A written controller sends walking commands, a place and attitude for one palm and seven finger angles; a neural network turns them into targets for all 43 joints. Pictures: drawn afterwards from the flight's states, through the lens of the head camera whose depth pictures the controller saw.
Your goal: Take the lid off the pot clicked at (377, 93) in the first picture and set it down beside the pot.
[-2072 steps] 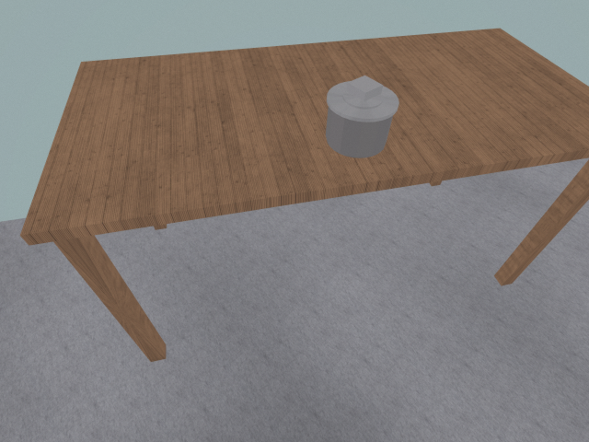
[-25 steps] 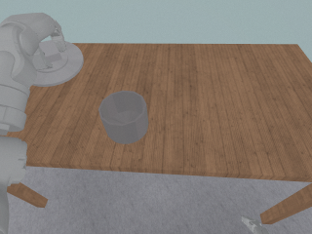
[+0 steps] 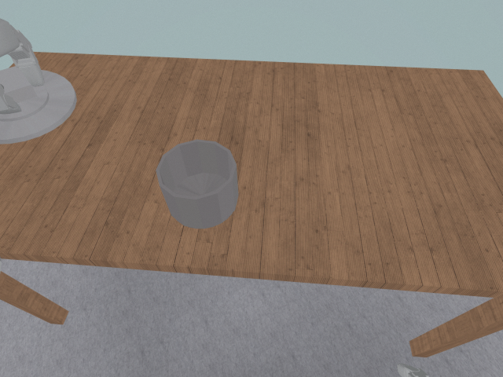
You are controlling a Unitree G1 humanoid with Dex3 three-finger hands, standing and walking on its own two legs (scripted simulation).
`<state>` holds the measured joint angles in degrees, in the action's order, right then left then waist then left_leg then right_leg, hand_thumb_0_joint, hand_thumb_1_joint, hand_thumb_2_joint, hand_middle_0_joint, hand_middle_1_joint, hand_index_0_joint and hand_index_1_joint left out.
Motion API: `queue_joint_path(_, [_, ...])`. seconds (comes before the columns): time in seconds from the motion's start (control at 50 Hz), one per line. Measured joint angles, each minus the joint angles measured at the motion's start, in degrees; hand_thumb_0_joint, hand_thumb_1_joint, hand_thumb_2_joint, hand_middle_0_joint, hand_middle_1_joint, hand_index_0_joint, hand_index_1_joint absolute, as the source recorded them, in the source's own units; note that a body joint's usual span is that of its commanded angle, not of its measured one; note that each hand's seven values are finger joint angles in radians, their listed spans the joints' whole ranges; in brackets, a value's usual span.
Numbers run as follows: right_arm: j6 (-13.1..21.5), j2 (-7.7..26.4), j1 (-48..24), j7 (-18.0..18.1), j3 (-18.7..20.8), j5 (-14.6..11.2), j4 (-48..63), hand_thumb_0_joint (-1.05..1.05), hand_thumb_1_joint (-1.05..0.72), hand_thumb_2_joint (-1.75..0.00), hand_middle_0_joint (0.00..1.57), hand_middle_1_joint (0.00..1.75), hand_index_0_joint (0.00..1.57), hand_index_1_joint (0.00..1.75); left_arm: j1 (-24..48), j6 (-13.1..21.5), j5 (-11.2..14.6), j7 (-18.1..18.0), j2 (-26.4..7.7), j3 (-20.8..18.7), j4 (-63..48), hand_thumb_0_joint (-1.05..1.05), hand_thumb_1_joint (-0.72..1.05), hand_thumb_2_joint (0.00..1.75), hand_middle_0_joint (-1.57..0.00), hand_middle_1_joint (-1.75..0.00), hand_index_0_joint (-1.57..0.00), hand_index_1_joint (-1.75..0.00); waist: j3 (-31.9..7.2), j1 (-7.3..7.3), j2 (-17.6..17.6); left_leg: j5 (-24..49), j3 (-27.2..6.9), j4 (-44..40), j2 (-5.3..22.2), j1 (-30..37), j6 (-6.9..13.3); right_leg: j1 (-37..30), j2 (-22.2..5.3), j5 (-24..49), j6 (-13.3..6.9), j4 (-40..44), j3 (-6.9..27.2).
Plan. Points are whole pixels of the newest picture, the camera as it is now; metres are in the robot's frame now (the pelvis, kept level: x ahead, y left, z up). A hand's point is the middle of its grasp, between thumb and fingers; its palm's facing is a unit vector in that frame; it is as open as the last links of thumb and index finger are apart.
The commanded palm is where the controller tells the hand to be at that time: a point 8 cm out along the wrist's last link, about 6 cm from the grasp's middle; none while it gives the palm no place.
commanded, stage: move the lid sideways beside the pot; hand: left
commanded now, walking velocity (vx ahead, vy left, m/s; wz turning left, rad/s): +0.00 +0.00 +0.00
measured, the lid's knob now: (6, 87) +0.46 +0.35 +0.22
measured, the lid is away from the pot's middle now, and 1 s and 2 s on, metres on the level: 0.24 0.22 0.23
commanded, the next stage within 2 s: lower the lid onto the table in 0.12 s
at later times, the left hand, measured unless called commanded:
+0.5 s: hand (14, 90) +0.45 +0.34 +0.22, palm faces -0.24 -0.04 -0.97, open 8.1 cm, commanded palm +0.44 +0.32 +0.29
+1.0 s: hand (31, 110) +0.44 +0.32 +0.20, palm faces -0.28 -0.05 -0.96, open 8.1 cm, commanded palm +0.43 +0.32 +0.26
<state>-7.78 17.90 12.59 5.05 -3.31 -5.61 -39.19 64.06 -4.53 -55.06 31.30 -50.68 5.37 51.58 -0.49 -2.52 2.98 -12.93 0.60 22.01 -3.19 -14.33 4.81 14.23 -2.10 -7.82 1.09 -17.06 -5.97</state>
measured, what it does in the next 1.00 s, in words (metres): stands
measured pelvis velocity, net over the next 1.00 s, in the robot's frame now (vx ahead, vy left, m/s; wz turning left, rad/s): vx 0.00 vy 0.03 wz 0.03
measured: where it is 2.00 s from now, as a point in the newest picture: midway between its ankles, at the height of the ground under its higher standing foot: outside the picture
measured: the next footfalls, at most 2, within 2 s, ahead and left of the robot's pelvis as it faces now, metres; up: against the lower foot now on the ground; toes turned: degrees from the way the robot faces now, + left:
none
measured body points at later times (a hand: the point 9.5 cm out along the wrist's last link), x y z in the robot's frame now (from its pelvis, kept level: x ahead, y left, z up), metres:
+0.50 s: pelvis +0.01 +0.03 +0.00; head +0.05 +0.02 +0.45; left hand +0.46 +0.34 +0.28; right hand +0.12 -0.23 -0.13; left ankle -0.02 +0.06 -0.75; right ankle +0.00 -0.14 -0.74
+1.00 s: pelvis +0.00 +0.03 +0.00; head +0.04 +0.03 +0.45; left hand +0.45 +0.32 +0.25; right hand +0.10 -0.23 -0.12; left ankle -0.02 +0.06 -0.75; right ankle +0.00 -0.14 -0.74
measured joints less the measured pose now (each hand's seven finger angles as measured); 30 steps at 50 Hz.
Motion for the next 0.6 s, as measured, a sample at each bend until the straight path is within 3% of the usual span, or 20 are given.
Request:
queue_joint_path(0.16, [0.27, -0.13, 1.53, 0.1, 0.54, 0.19, -0.79, 0.01, -0.91, -0.9, 0.21, 0.3, 0.2, 0.3, 0.04, 1.25, -0.6, 0.25, -0.93, 0.07, -0.39, 0.03, 0.1, 0.92, -0.58, -0.84, -0.67, -0.9, 0.1, -0.29, -0.06, -0.33, 0.11, -0.15, -0.36, -0.14, 0.52, -0.05, -0.28, -0.03, 0.12, 0.58, 0.15])
queue_joint_path(0.24, [0.3, -0.06, 1.82, -0.39, 0.74, 0.63, -0.59, 0.01, -0.91, -0.9, 0.21, 0.3, 0.2, 0.3, -2.13, 2.28, 0.14, -0.35, -0.61, -2.72, -4.19, 0.03, 0.1, 0.92, -0.58, -0.84, -0.67, -0.9, -0.32, -0.65, 0.51, -0.34, 0.1, -0.58, -0.72, 0.13, 0.92, -0.32, -0.57, 0.0, -0.03, 0.98, 0.2])
queue_joint_path(0.34, [-0.37, -0.14, 0.79, -1.8, 0.82, 0.38, 0.11, 0.01, -0.91, -0.9, 0.21, 0.3, 0.2, 0.3, -1.61, 0.17, 0.54, 0.0, -0.04, -2.84, -2.7, 0.03, 0.1, 0.93, -0.58, -0.84, -0.67, -0.9, -0.67, -0.92, 1.08, -0.48, 0.54, -0.54, -1.1, -0.13, 1.41, 0.16, -0.94, -0.04, 0.36, 0.72, 0.7])
queue_joint_path(0.6, [0.38, -1.15, -0.49, -2.58, 0.74, 0.83, 1.87, 0.01, -0.91, -0.9, 0.21, 0.3, 0.2, 0.3, -4.21, -1.18, 0.92, 0.07, 5.21, 0.26, -8.12, 0.03, 0.1, 0.93, -0.58, -0.84, -0.67, -0.9, -0.78, -0.23, 0.8, 0.61, -0.54, -1.22, -2.3, -0.25, 2.17, 0.1, -1.82, 0.28, -0.65, 0.82, 0.68])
